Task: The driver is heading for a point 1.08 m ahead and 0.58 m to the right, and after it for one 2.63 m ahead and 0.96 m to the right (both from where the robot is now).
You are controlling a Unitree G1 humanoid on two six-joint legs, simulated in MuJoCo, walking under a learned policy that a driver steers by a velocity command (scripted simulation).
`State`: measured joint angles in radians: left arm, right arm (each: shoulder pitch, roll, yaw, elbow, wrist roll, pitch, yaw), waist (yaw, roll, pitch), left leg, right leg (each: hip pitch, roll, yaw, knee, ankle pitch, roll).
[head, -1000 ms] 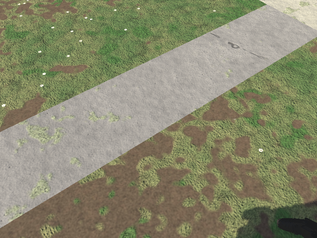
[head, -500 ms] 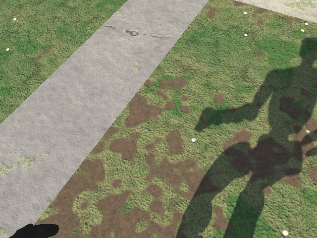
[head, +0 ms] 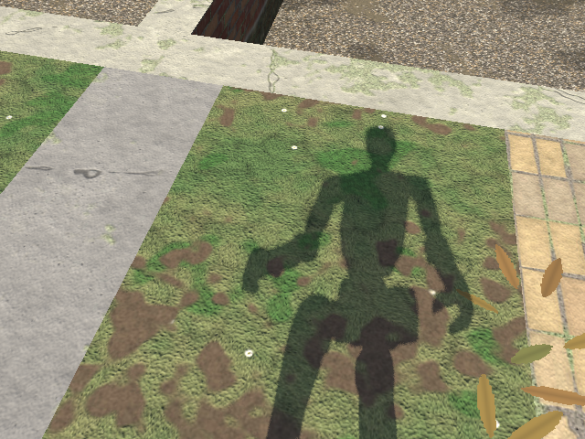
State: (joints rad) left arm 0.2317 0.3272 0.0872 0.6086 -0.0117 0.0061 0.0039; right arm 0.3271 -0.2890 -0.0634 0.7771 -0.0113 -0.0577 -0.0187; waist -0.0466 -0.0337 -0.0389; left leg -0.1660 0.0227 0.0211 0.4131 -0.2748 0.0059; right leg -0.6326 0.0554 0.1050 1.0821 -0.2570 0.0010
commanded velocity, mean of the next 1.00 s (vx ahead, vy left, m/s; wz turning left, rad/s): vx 0.47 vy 0.00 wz -0.32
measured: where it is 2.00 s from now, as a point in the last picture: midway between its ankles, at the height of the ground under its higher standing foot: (421, 289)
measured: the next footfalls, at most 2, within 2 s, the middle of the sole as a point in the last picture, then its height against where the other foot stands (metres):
right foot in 0.28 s outside the picture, level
left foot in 0.78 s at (272, 423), level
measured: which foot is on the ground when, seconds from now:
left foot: down 0.00-0.30, up 0.32-0.76, down 0.78-1.00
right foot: up 0.00-0.26, down 0.28-0.78, up 0.80-1.00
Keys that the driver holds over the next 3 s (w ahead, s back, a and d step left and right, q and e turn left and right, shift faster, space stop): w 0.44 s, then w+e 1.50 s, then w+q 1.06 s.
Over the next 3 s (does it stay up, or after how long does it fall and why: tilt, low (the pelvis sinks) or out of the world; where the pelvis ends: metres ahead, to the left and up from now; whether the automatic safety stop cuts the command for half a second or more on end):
stays up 1.33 -0.76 0.00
